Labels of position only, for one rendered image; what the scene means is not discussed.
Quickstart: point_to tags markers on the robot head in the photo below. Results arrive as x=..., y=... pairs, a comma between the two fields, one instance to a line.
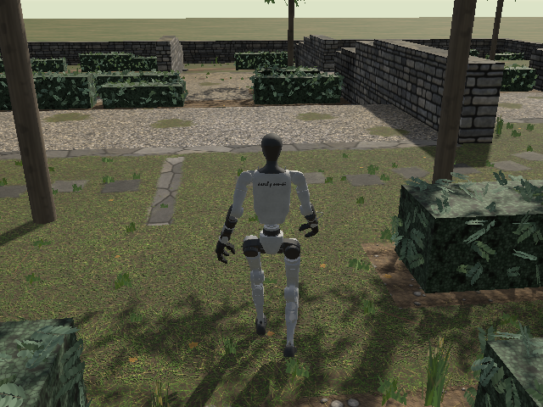
x=271, y=147

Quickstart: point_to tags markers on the left robot shin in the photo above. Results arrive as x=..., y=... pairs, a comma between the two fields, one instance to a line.
x=258, y=298

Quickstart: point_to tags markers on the left robot upper arm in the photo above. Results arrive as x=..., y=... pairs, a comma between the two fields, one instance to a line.
x=239, y=195

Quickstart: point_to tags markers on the left robot forearm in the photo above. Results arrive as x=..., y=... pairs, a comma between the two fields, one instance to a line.
x=228, y=227

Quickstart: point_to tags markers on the right robot hand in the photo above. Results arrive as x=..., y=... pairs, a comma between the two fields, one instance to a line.
x=309, y=234

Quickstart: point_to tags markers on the right robot upper arm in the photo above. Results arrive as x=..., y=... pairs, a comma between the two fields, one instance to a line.
x=297, y=178

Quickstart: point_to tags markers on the right robot forearm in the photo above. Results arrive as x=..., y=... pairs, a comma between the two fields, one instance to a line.
x=312, y=219

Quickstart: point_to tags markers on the left robot hand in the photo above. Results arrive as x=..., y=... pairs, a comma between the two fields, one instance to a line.
x=220, y=251

